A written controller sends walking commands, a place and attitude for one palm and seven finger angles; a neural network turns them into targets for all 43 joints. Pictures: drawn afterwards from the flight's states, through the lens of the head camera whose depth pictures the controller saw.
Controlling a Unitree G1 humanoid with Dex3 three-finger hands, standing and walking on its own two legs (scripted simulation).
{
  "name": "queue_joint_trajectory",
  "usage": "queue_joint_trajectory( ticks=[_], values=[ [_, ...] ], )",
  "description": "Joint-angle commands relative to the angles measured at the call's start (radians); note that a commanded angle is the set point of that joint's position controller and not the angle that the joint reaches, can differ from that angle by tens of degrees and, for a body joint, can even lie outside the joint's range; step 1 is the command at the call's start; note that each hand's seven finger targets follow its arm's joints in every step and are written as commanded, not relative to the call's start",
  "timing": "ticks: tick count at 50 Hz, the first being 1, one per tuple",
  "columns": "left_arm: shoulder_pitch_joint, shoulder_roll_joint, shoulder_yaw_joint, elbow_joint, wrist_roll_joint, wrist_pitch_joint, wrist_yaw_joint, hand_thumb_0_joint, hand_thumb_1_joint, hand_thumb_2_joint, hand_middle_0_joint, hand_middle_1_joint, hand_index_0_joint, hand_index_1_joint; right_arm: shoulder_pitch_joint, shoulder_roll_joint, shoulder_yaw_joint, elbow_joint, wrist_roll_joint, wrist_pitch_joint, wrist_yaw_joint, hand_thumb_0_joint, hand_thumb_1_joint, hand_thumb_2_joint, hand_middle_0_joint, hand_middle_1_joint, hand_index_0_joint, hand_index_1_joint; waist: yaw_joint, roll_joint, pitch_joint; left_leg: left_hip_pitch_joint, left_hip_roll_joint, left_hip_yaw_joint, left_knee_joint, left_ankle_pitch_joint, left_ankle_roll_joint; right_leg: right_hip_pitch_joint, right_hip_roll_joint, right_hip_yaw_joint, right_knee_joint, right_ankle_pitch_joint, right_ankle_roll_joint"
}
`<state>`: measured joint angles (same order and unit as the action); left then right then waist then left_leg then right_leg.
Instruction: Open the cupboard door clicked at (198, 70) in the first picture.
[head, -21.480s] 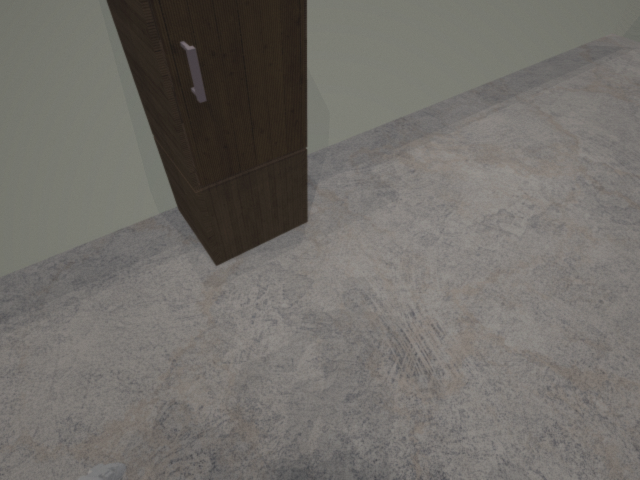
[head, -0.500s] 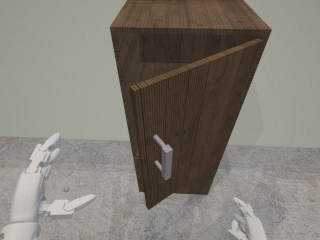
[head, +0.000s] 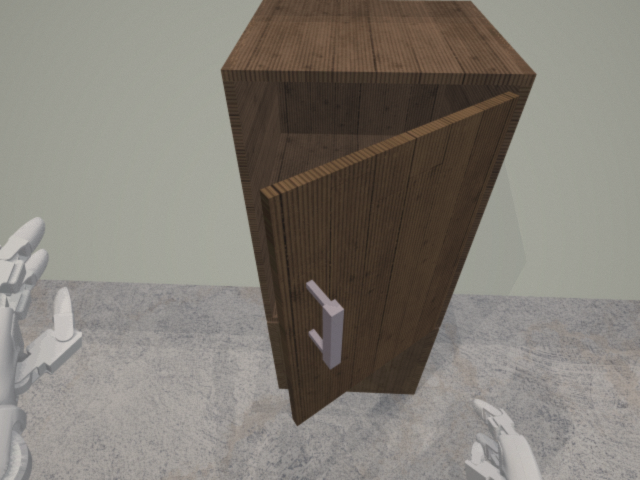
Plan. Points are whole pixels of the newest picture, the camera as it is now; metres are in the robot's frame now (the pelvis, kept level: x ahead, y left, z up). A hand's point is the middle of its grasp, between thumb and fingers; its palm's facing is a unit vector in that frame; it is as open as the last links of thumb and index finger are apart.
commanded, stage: draw the hand back to the body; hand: left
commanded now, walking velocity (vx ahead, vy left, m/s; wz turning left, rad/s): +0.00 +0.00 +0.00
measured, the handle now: (323, 325) +0.32 +0.05 +0.02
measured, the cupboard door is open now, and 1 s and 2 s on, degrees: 37 37 37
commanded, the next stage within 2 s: step back with the hand held close in 0.24 s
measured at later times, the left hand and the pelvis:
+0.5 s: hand (84, 341) +0.18 +0.25 +0.16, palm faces +0.45 -0.78 -0.43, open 7.4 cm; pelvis -0.01 -0.02 +0.00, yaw +0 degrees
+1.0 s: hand (24, 418) +0.11 +0.27 +0.15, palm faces +0.43 -0.76 -0.49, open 7.4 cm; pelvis -0.09 +0.01 -0.02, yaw -1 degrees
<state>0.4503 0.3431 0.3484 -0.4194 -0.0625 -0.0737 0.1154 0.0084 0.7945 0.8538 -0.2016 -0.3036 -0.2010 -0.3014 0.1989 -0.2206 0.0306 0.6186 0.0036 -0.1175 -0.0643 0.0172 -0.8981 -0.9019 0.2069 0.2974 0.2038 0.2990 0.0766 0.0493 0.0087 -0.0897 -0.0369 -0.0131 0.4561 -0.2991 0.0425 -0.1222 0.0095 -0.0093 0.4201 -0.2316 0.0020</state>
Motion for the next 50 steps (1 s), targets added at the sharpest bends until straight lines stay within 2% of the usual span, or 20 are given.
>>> queue_joint_trajectory(
  ticks=[1, 3, 5, 7, 15, 17, 18, 19, 20, 23, 26, 30, 32, 35, 37, 40, 41, 45, 47, 50],
  values=[
    [-0.064, 0.173, 0.092, -0.198, 0.004, -0.065, 0.013, 0.0, 0.9, 0.9, -0.2, -0.3, -0.2, -0.3, -0.135, -0.115, -0.045, -0.156, -0.001, -0.047, -0.01, 0.0, -0.9, -0.9, 0.2, 0.3, 0.2, 0.3, -0.004, 0.01, -0.07, -0.059, 0.063, -0.022, -0.097, 0.317, -0.042, 0.079, -0.006, -0.014, -0.04, 0.192, -0.031],
    [-0.08, 0.173, 0.092, -0.214, 0.004, -0.068, 0.014, 0.0, 0.9, 0.9, -0.2, -0.3, -0.2, -0.3, -0.14, -0.107, -0.041, -0.157, -0.001, -0.047, -0.012, 0.0, -0.9, -0.9, 0.2, 0.3, 0.2, 0.3, -0.005, 0.034, -0.066, -0.06, 0.056, -0.018, -0.1, 0.282, -0.039, 0.076, -0.007, -0.009, -0.046, 0.175, -0.031],
    [-0.082, 0.184, 0.104, -0.218, 0.004, -0.072, 0.018, 0.0, 0.9, 0.9, -0.2, -0.3, -0.2, -0.3, -0.14, -0.105, -0.041, -0.156, -0.002, -0.05, -0.016, 0.0, -0.9, -0.9, 0.2, 0.3, 0.2, 0.3, -0.004, 0.015, -0.071, -0.059, 0.054, -0.017, -0.101, 0.26, -0.036, 0.078, -0.007, -0.008, -0.052, 0.164, -0.031],
    [-0.09, 0.184, 0.102, -0.224, 0.005, -0.071, 0.019, 0.0, 0.9, 0.9, -0.2, -0.3, -0.2, -0.3, -0.145, -0.102, -0.039, -0.152, -0.001, -0.053, -0.019, 0.0, -0.9, -0.9, 0.2, 0.3, 0.2, 0.3, -0.005, 0.061, -0.064, -0.054, 0.051, -0.014, -0.101, 0.255, -0.035, 0.075, -0.009, -0.003, -0.057, 0.163, -0.032],
    [-0.068, 0.169, 0.094, -0.176, 0.002, -0.076, 0.016, 0.0, 0.9, 0.9, -0.2, -0.3, -0.2, -0.3, -0.143, -0.1, -0.044, -0.139, -0.003, -0.06, -0.019, 0.0, -0.9, -0.9, 0.2, 0.3, 0.2, 0.3, -0.006, -0.005, -0.046, -0.042, 0.049, -0.003, -0.097, 0.239, -0.024, 0.062, -0.009, 0.003, -0.08, 0.157, -0.026],
    [-0.08, 0.168, 0.09, -0.18, 0.002, -0.078, 0.015, 0.0, 0.9, 0.9, -0.2, -0.3, -0.2, -0.3, -0.147, -0.101, -0.044, -0.138, -0.002, -0.059, -0.018, 0.0, -0.9, -0.9, 0.2, 0.3, 0.2, 0.3, -0.007, 0.009, -0.041, -0.041, 0.048, -0.004, -0.1, 0.237, -0.025, 0.063, -0.01, 0.003, -0.083, 0.154, -0.026],
    [-0.142, 0.194, 0.106, -0.196, 0.004, -0.082, 0.02, 0.0, 0.9, 0.9, -0.2, -0.3, -0.2, -0.3, -0.149, -0.103, -0.042, -0.134, -0.002, -0.06, -0.02, 0.0, -0.9, -0.9, 0.2, 0.3, 0.2, 0.3, -0.01, 0.025, -0.05, -0.039, 0.045, -0.004, -0.1, 0.232, -0.023, 0.065, -0.011, 0.006, -0.084, 0.152, -0.027],
    [-0.211, 0.302, 0.224, -0.217, 0.007, -0.123, 0.024, 0.0, 0.9, 0.9, -0.2, -0.3, -0.2, -0.3, -0.114, -0.127, -0.047, -0.166, 0.012, -0.041, -0.018, 0.0, -0.9, -0.9, 0.2, 0.3, 0.2, 0.3, -0.058, -0.028, 0.034, -0.101, 0.063, -0.034, -0.07, 0.168, -0.004, -0.034, -0.051, 0.111, -0.141, 0.193, -0.022],
    [-0.101, 0.221, 0.167, -0.125, 0.008, -0.125, 0.013, 0.0, 0.9, 0.9, -0.2, -0.3, -0.2, -0.3, -0.118, -0.119, -0.053, -0.147, 0.006, -0.026, -0.017, 0.0, -0.9, -0.9, 0.2, 0.3, 0.2, 0.3, -0.064, -0.077, 0.016, -0.081, 0.056, -0.041, -0.041, 0.159, -0.001, -0.049, -0.073, 0.122, -0.153, 0.196, -0.025],
    [-0.003, 0.182, 0.124, -0.142, 0.018, -0.139, 0.004, 0.0, 0.9, 0.9, -0.2, -0.3, -0.2, -0.3, -0.123, -0.129, -0.063, -0.162, -0.001, 0.002, -0.012, 0.0, -0.9, -0.9, 0.2, 0.3, 0.2, 0.3, -0.065, -0.036, -0.058, -0.071, 0.064, -0.033, -0.037, 0.241, -0.008, -0.021, -0.085, 0.101, -0.116, 0.287, -0.025],
    [0.034, 0.21, 0.143, -0.194, 0.022, -0.144, 0.015, 0.0, 0.9, 0.9, -0.2, -0.3, -0.2, -0.3, -0.126, -0.132, -0.071, -0.171, 0.0, 0.02, -0.017, 0.0, -0.9, -0.9, 0.2, 0.3, 0.2, 0.3, -0.064, -0.008, -0.121, -0.085, 0.076, -0.034, -0.035, 0.33, -0.013, 0.016, -0.087, 0.081, -0.07, 0.377, -0.021],
    [0.08, 0.239, 0.18, -0.233, 0.021, -0.145, 0.028, 0.0, 0.9, 0.9, -0.2, -0.3, -0.2, -0.3, -0.121, -0.12, -0.084, -0.195, 0.007, 0.043, -0.022, 0.0, -0.9, -0.9, 0.2, 0.3, 0.2, 0.3, -0.067, -0.066, -0.179, -0.109, 0.085, -0.029, -0.011, 0.355, -0.015, 0.025, -0.091, 0.093, -0.028, 0.437, -0.015],
    [0.091, 0.252, 0.192, -0.262, 0.022, -0.149, 0.036, 0.0, 0.9, 0.9, -0.2, -0.3, -0.2, -0.3, -0.119, -0.121, -0.086, -0.201, 0.009, 0.046, -0.026, 0.0, -0.9, -0.9, 0.2, 0.3, 0.2, 0.3, -0.067, -0.019, -0.189, -0.133, 0.09, -0.041, -0.015, 0.36, -0.017, 0.033, -0.091, 0.095, -0.002, 0.432, -0.02],
    [0.101, 0.257, 0.2, -0.285, 0.025, -0.155, 0.043, 0.0, 0.9, 0.9, -0.2, -0.3, -0.2, -0.3, -0.119, -0.125, -0.088, -0.213, 0.01, 0.046, -0.028, 0.0, -0.9, -0.9, 0.2, 0.3, 0.2, 0.3, -0.065, -0.003, -0.175, -0.192, 0.104, -0.06, -0.035, 0.313, -0.008, 0.028, -0.07, 0.087, 0.025, 0.358, -0.012],
    [0.111, 0.254, 0.205, -0.285, 0.028, -0.159, 0.047, 0.0, 0.9, 0.9, -0.2, -0.3, -0.2, -0.3, -0.118, -0.126, -0.087, -0.215, 0.008, 0.043, -0.03, 0.0, -0.9, -0.9, 0.2, 0.3, 0.2, 0.3, -0.063, 0.032, -0.156, -0.254, 0.117, -0.08, -0.062, 0.256, 0.001, 0.041, -0.06, 0.08, 0.051, 0.304, -0.009],
    [0.106, 0.239, 0.2, -0.284, 0.036, -0.164, 0.048, 0.0, 0.9, 0.9, -0.2, -0.3, -0.2, -0.3, -0.108, -0.136, -0.089, -0.222, 0.007, 0.036, -0.026, 0.0, -0.9, -0.9, 0.2, 0.3, 0.2, 0.3, -0.066, 0.034, -0.113, -0.383, 0.136, -0.099, -0.095, 0.074, 0.023, 0.057, -0.044, 0.092, 0.087, 0.2, -0.003],
    [0.096, 0.24, 0.203, -0.293, 0.042, -0.17, 0.048, 0.0, 0.9, 0.9, -0.2, -0.3, -0.2, -0.3, -0.112, -0.142, -0.09, -0.223, 0.006, 0.03, -0.027, 0.0, -0.9, -0.9, 0.2, 0.3, 0.2, 0.3, -0.064, 0.068, -0.1, -0.439, 0.141, -0.115, -0.115, 0.003, 0.033, 0.082, -0.037, 0.09, 0.11, 0.182, -0.003],
    [0.064, 0.224, 0.2, -0.289, 0.06, -0.183, 0.052, 0.0, 0.9, 0.9, -0.2, -0.3, -0.2, -0.3, -0.088, -0.147, -0.088, -0.236, 0.008, 0.013, -0.024, 0.0, -0.9, -0.9, 0.2, 0.3, 0.2, 0.3, -0.075, 0.039, -0.05, -0.618, 0.16, -0.144, -0.146, -0.3, 0.062, 0.112, -0.03, 0.103, 0.178, 0.072, 0.002],
    [0.033, 0.229, 0.207, -0.302, 0.07, -0.195, 0.055, 0.0, 0.9, 0.9, -0.2, -0.3, -0.2, -0.3, -0.076, -0.149, -0.089, -0.234, 0.003, 0.003, -0.028, 0.0, -0.9, -0.9, 0.2, 0.3, 0.2, 0.3, -0.077, 0.038, -0.042, -0.673, 0.164, -0.158, -0.143, -0.364, 0.071, 0.127, -0.028, 0.111, 0.198, 0.044, 0.003],
    [0.002, 0.225, 0.207, -0.286, 0.075, -0.201, 0.056, 0.0, 0.9, 0.9, -0.2, -0.3, -0.2, -0.3, -0.066, -0.146, -0.089, -0.231, 0.0, -0.007, -0.026, 0.0, -0.9, -0.9, 0.2, 0.3, 0.2, 0.3, -0.082, -0.02, -0.022, -0.667, 0.139, -0.139, -0.073, -0.395, 0.066, 0.051, -0.05, 0.156, 0.157, -0.047, -0.009]
  ],
)
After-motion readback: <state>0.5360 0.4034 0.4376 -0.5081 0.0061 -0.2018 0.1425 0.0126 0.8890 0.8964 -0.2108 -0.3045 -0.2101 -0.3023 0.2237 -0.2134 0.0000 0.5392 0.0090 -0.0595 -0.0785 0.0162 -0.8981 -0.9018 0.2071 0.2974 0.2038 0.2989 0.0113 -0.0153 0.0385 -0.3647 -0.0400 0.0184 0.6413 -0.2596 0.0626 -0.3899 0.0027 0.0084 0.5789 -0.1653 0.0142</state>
